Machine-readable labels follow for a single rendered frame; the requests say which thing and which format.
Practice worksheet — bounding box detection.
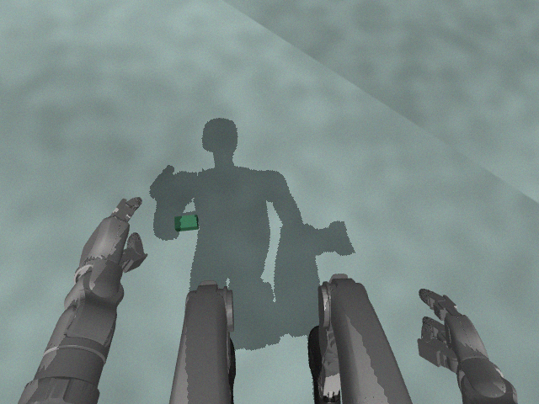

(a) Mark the right robot foot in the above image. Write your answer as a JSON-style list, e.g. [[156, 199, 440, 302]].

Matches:
[[308, 326, 340, 404]]

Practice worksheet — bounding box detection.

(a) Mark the right robot arm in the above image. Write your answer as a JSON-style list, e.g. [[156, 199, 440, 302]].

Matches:
[[456, 358, 518, 404]]

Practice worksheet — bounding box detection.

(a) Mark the left robot hand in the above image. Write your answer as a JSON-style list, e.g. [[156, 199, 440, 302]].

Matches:
[[79, 197, 147, 273]]

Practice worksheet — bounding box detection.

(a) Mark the small box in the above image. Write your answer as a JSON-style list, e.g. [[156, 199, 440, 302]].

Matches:
[[174, 215, 199, 231]]

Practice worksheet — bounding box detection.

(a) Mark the left robot arm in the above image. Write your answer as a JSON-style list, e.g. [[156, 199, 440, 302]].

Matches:
[[18, 259, 124, 404]]

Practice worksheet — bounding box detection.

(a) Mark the right robot hand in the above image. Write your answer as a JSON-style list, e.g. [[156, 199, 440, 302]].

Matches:
[[417, 289, 489, 373]]

